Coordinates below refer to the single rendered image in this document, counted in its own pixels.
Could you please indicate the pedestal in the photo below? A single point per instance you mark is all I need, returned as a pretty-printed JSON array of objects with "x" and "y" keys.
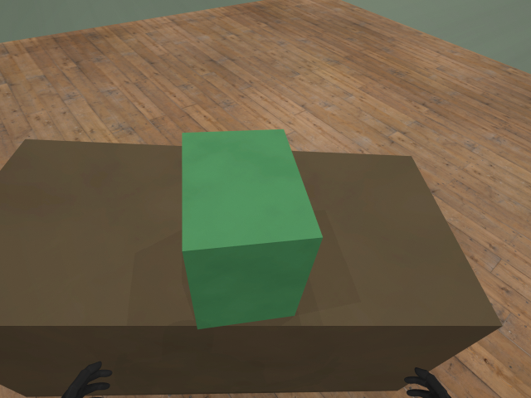
[{"x": 92, "y": 270}]

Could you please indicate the left robot hand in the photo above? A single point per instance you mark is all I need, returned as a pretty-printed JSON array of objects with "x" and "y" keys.
[{"x": 79, "y": 387}]

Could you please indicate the carton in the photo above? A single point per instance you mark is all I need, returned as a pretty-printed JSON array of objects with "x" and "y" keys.
[{"x": 250, "y": 235}]

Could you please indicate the right robot hand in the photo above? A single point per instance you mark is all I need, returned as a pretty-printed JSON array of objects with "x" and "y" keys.
[{"x": 426, "y": 379}]

